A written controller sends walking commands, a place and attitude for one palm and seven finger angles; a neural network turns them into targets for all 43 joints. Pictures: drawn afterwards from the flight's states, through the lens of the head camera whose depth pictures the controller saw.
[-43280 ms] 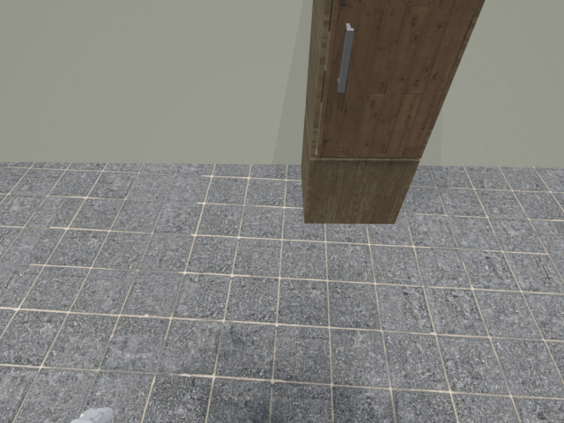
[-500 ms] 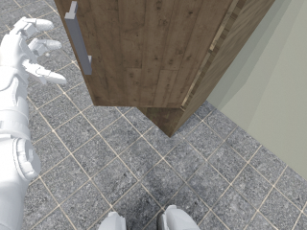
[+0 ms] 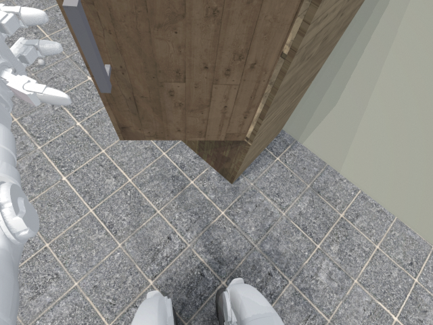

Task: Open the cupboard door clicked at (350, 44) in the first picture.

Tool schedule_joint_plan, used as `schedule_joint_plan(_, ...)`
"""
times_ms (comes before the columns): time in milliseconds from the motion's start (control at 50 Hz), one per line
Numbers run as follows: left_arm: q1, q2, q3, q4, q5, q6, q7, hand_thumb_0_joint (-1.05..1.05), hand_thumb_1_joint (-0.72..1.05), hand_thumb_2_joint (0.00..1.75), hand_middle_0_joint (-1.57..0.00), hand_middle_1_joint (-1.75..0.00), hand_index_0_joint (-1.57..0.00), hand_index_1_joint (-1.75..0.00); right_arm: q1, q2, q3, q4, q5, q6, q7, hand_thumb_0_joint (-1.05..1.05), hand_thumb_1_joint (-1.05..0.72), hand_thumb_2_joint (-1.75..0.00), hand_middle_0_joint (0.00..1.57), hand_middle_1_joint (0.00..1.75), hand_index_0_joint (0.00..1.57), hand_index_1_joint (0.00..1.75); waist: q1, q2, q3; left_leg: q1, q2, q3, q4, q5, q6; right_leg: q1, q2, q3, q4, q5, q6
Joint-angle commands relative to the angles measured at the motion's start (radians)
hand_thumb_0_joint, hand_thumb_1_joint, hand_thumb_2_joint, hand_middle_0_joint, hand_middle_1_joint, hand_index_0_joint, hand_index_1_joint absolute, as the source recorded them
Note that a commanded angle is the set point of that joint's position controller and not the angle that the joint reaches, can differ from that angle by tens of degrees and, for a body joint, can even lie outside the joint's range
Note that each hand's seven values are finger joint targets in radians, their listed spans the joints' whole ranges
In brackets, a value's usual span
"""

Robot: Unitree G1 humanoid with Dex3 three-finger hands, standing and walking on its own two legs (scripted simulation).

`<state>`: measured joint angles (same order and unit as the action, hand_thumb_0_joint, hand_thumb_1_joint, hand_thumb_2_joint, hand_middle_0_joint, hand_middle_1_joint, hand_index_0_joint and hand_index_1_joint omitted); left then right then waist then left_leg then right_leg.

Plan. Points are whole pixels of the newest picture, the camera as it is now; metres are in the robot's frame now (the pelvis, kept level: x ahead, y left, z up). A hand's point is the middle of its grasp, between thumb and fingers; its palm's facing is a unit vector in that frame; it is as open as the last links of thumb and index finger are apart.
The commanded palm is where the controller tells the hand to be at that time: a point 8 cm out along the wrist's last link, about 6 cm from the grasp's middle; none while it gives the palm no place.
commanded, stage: slide the fingers in behind the handle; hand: left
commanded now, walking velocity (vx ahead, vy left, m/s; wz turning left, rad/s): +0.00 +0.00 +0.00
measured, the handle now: (93, 44) +0.58 +0.15 +0.09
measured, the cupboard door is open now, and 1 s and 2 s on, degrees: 45 45 45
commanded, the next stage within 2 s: close the thumb around the handle in 1.56 s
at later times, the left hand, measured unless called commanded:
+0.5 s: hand (66, 65) +0.53 +0.19 +0.10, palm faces -0.07 -1.00 +0.00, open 14.0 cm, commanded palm +0.51 +0.23 +0.10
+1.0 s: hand (100, 64) +0.53 +0.14 +0.10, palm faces -0.07 -1.00 -0.02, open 14.0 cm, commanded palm +0.51 +0.19 +0.10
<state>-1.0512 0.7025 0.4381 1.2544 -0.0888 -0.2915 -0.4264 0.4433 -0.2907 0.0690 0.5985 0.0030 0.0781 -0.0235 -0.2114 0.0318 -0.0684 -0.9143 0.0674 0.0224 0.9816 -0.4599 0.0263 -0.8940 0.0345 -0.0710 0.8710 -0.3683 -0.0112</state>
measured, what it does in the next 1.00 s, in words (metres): stands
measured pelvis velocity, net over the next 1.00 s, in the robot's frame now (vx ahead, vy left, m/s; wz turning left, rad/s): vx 0.00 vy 0.00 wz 0.01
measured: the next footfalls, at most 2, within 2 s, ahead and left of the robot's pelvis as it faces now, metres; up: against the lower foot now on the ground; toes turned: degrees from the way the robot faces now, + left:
none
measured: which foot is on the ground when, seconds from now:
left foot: down 0.00-1.00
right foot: down 0.00-1.00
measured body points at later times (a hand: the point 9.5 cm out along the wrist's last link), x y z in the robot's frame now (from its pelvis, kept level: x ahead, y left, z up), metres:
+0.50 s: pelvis +0.00 +0.01 +0.00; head +0.14 +0.03 +0.43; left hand +0.53 +0.24 +0.10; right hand -0.01 -0.25 -0.10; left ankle -0.01 +0.10 -0.68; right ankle +0.02 -0.12 -0.68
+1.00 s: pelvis +0.00 +0.00 +0.00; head +0.13 +0.01 +0.43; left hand +0.53 +0.19 +0.11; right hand -0.01 -0.26 -0.11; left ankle -0.01 +0.10 -0.68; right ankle +0.02 -0.12 -0.68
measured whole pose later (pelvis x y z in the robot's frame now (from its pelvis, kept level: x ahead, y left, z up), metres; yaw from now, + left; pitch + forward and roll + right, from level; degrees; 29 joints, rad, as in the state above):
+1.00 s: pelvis +0.00 +0.00 +0.00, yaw +1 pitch +21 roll -3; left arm -1.01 0.44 0.33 1.18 -0.06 -0.34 -0.20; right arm 0.44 -0.27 0.04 0.61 -0.02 0.06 0.02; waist -0.19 0.05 -0.09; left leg -0.86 0.05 0.03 0.96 -0.46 0.03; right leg -0.86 0.02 -0.06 0.88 -0.38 -0.01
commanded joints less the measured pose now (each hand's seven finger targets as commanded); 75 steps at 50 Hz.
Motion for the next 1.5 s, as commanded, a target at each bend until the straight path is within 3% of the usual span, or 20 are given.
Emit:
schedule_joint_plan(0,-0.442,0.210,-0.005,-0.225,-0.039,-0.058,-0.012,0.00,-0.50,0.30,-0.30,-1.20,-0.30,-1.20,0.193,-0.191,-0.076,-0.031,-0.007,-0.017,-0.015,0.00,-0.90,-0.90,0.20,0.30,0.20,0.30,-0.018,0.144,-0.494,0.364,-0.035,-0.062,-0.094,0.424,0.011,0.226,0.031,0.038,-0.080,0.326,-0.010)
schedule_joint_plan(140,-0.477,0.150,-0.032,-0.223,-0.026,-0.067,0.035,0.00,-0.50,0.30,-0.30,-1.20,-0.30,-1.20,0.206,-0.187,-0.082,-0.005,-0.017,-0.025,-0.006,0.00,-0.90,-0.90,0.20,0.30,0.20,0.30,-0.027,0.163,-0.485,0.418,-0.028,-0.084,-0.096,0.434,0.000,0.146,0.030,0.022,-0.078,0.275,-0.011)
schedule_joint_plan(180,-0.454,0.196,0.003,-0.218,-0.017,-0.066,0.052,0.00,-0.50,0.30,-0.30,-1.20,-0.30,-1.20,0.207,-0.192,-0.082,-0.012,-0.017,-0.024,-0.004,0.00,-0.90,-0.90,0.20,0.30,0.20,0.30,-0.012,0.140,-0.486,0.385,-0.031,-0.079,-0.100,0.420,0.002,0.182,0.028,0.028,-0.077,0.279,-0.010)
schedule_joint_plan(220,-0.472,0.172,-0.010,-0.264,-0.009,-0.082,0.066,0.00,-0.50,0.30,-0.30,-1.20,-0.30,-1.20,0.202,-0.184,-0.084,-0.016,-0.020,-0.027,0.002,0.00,-0.90,-0.90,0.20,0.30,0.20,0.30,-0.003,0.212,-0.540,0.445,-0.033,-0.080,-0.094,0.475,-0.007,0.170,0.027,0.026,-0.065,0.305,-0.015)
schedule_joint_plan(300,-0.403,0.163,0.015,-0.264,-0.015,-0.088,0.088,0.00,-0.50,0.30,-0.30,-1.20,-0.30,-1.20,0.200,-0.183,-0.087,-0.032,-0.021,-0.025,0.009,0.00,-0.90,-0.90,0.20,0.30,0.20,0.30,0.011,0.148,-0.544,0.429,-0.033,-0.075,-0.091,0.519,-0.004,0.211,0.032,0.022,-0.057,0.355,-0.017)
schedule_joint_plan(360,-0.416,0.130,-0.026,-0.212,-0.004,-0.066,0.095,0.00,-0.50,0.30,-0.30,-1.20,-0.30,-1.20,0.187,-0.181,-0.081,-0.035,-0.014,-0.018,0.009,0.00,-0.90,-0.90,0.20,0.30,0.20,0.30,-0.007,0.099,-0.450,0.346,-0.037,-0.065,-0.107,0.415,0.003,0.214,0.028,0.029,-0.072,0.309,-0.007)
schedule_joint_plan(420,-0.466,0.145,-0.009,-0.275,-0.003,-0.091,0.110,0.00,-0.50,0.30,-0.30,-1.20,-0.30,-1.20,0.191,-0.182,-0.088,-0.032,-0.018,-0.026,0.007,0.00,-0.90,-0.90,0.20,0.30,0.20,0.30,-0.006,0.136,-0.530,0.418,-0.035,-0.076,-0.097,0.454,-0.002,0.198,0.027,0.030,-0.063,0.316,-0.010)
schedule_joint_plan(580,-0.462,0.067,-0.056,-0.203,-0.005,-0.080,0.118,0.00,-0.50,0.30,-0.30,-1.20,-0.30,-1.20,0.191,-0.179,-0.087,-0.012,-0.019,-0.031,0.011,0.00,-0.90,-0.90,0.20,0.30,0.20,0.30,-0.023,0.105,-0.465,0.394,-0.032,-0.083,-0.094,0.425,-0.004,0.153,0.025,0.023,-0.063,0.282,-0.010)
schedule_joint_plan(620,-0.508,0.051,-0.068,-0.274,-0.004,-0.096,0.127,0.00,-0.50,0.30,-0.30,-1.20,-0.30,-1.20,0.191,-0.173,-0.089,-0.014,-0.023,-0.035,0.011,0.00,-0.90,-0.90,0.20,0.30,0.20,0.30,-0.015,0.176,-0.538,0.465,-0.031,-0.093,-0.090,0.500,-0.012,0.146,0.023,0.020,-0.051,0.310,-0.013)
schedule_joint_plan(740,-0.452,-0.033,-0.098,-0.294,-0.011,-0.099,0.160,0.00,-0.50,0.30,-0.30,-1.20,-0.30,-1.20,0.195,-0.164,-0.100,-0.005,-0.025,-0.033,0.027,0.00,-0.90,-0.90,0.20,0.30,0.20,0.30,-0.005,0.155,-0.557,0.509,-0.025,-0.101,-0.082,0.607,-0.022,0.152,0.027,0.012,-0.047,0.360,-0.010)
schedule_joint_plan(800,-0.434,-0.031,-0.084,-0.268,-0.003,-0.090,0.190,0.00,-0.50,0.30,-0.30,-1.20,-0.30,-1.20,0.192,-0.161,-0.097,-0.014,-0.026,-0.030,0.029,0.00,-0.90,-0.90,0.20,0.30,0.20,0.30,-0.002,0.111,-0.514,0.441,-0.038,-0.084,-0.093,0.534,-0.009,0.187,0.026,0.014,-0.053,0.358,-0.012)
schedule_joint_plan(820,-0.435,0.016,-0.051,-0.263,0.007,-0.092,0.202,0.00,-0.50,0.30,-0.30,-1.20,-0.30,-1.20,0.189,-0.164,-0.097,-0.011,-0.026,-0.026,0.027,0.00,-0.90,-0.90,0.20,0.30,0.20,0.30,0.005,0.101,-0.507,0.422,-0.038,-0.080,-0.095,0.507,-0.009,0.199,0.025,0.019,-0.054,0.354,-0.010)
schedule_joint_plan(920,-0.447,-0.028,-0.079,-0.309,0.014,-0.128,0.227,0.00,-0.50,0.30,-0.30,-1.20,-0.30,-1.20,0.180,-0.153,-0.101,-0.019,-0.027,-0.035,0.031,0.00,-0.90,-0.90,0.20,0.30,0.20,0.30,0.008,0.121,-0.548,0.445,-0.044,-0.070,-0.095,0.515,-0.009,0.223,0.023,0.028,-0.051,0.381,-0.011)
schedule_joint_plan(980,-0.424,-0.037,-0.082,-0.257,0.014,-0.121,0.231,0.00,-0.50,0.30,-0.30,-1.20,-0.30,-1.20,0.176,-0.154,-0.098,-0.017,-0.025,-0.035,0.031,0.00,-0.90,-0.90,0.20,0.30,0.20,0.30,0.001,0.048,-0.499,0.370,-0.051,-0.057,-0.105,0.442,-0.001,0.260,0.021,0.035,-0.061,0.373,-0.006)
schedule_joint_plan(1060,-0.445,-0.003,-0.058,-0.276,0.017,-0.124,0.235,0.00,-0.50,0.30,-0.30,-1.20,-0.30,-1.20,0.174,-0.154,-0.097,-0.022,-0.024,-0.043,0.025,0.00,-0.90,-0.90,0.20,0.30,0.20,0.30,0.009,0.053,-0.515,0.329,-0.060,-0.039,-0.107,0.398,0.007,0.310,0.015,0.054,-0.067,0.385,-0.005)
schedule_joint_plan(1200,-0.429,-0.085,-0.116,-0.305,0.004,-0.147,0.219,0.00,-0.50,0.30,-0.30,-1.20,-0.30,-1.20,0.167,-0.145,-0.103,-0.023,-0.020,-0.056,0.030,0.00,-0.90,-0.90,0.20,0.30,0.20,0.30,0.010,0.085,-0.536,0.372,-0.063,-0.039,-0.109,0.420,0.005,0.309,0.016,0.052,-0.064,0.405,-0.011)
schedule_joint_plan(1260,-0.449,-0.046,-0.102,-0.243,0.007,-0.133,0.219,0.00,-0.50,0.30,-0.30,-1.20,-0.30,-1.20,0.164,-0.153,-0.099,-0.006,-0.016,-0.055,0.023,0.00,-0.90,-0.90,0.20,0.30,0.20,0.30,-0.011,0.015,-0.462,0.286,-0.064,-0.034,-0.117,0.321,0.012,0.316,0.013,0.066,-0.087,0.347,-0.002)
schedule_joint_plan(1320,-0.471,-0.034,-0.091,-0.271,0.001,-0.140,0.215,0.00,-0.50,0.30,-0.30,-1.20,-0.30,-1.20,0.165,-0.154,-0.100,-0.005,-0.018,-0.063,0.020,0.00,-0.90,-0.90,0.20,0.30,0.20,0.30,-0.004,0.058,-0.526,0.323,-0.066,-0.036,-0.110,0.346,0.011,0.321,0.011,0.068,-0.079,0.362,-0.005)
schedule_joint_plan(1400,-0.433,-0.052,-0.099,-0.255,-0.006,-0.137,0.202,0.00,-0.50,0.30,-0.30,-1.20,-0.30,-1.20,0.160,-0.151,-0.098,-0.014,-0.016,-0.066,0.020,0.00,-0.90,-0.90,0.20,0.30,0.20,0.30,0.002,0.059,-0.511,0.318,-0.068,-0.033,-0.110,0.364,0.012,0.322,0.012,0.064,-0.075,0.377,-0.008)
schedule_joint_plan(1480,-0.450,0.004,-0.075,-0.263,0.001,-0.128,0.199,0.00,-0.50,0.30,-0.30,-1.20,-0.30,-1.20,0.156,-0.157,-0.095,-0.017,-0.013,-0.064,0.017,0.00,-0.90,-0.90,0.20,0.30,0.20,0.30,0.007,0.061,-0.500,0.274,-0.068,-0.027,-0.112,0.326,0.013,0.345,0.009,0.077,-0.080,0.360,-0.004)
